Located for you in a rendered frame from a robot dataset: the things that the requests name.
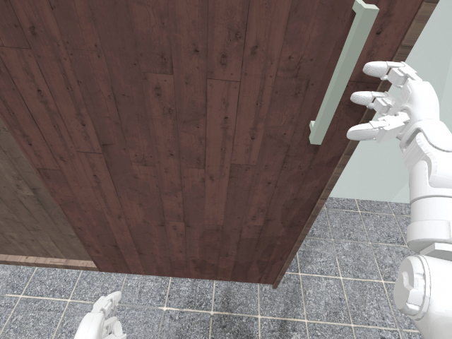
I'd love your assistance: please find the right robot upper arm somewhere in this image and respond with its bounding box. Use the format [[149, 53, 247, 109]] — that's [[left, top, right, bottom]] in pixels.
[[393, 254, 452, 339]]

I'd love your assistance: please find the wardrobe door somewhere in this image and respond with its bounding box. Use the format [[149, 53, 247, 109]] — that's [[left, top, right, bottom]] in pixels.
[[0, 117, 92, 261], [0, 0, 424, 285]]

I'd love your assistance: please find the left robot hand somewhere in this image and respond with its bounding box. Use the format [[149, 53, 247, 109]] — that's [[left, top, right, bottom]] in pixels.
[[74, 291, 126, 339]]

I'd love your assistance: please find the right robot hand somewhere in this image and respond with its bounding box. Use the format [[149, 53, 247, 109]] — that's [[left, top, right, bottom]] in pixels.
[[347, 61, 440, 143]]

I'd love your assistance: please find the robot right forearm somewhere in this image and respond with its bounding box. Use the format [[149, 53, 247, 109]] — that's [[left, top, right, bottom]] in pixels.
[[399, 119, 452, 261]]

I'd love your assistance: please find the handle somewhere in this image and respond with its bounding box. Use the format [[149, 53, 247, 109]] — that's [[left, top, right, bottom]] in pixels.
[[309, 0, 379, 145]]

